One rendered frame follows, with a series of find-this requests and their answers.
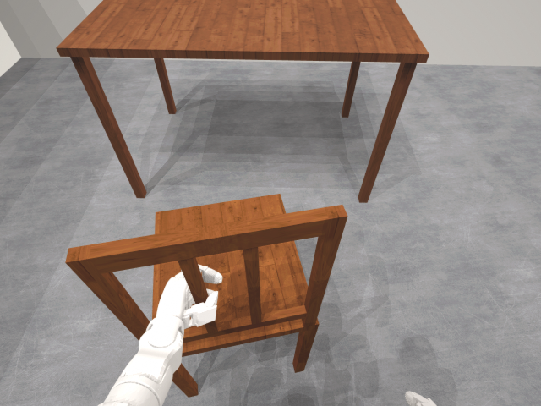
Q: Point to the table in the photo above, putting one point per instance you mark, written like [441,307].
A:
[299,30]

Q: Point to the chair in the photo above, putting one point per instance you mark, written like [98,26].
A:
[263,293]

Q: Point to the robot left forearm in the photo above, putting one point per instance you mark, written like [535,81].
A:
[147,378]

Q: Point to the left robot hand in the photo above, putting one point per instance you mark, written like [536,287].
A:
[176,298]

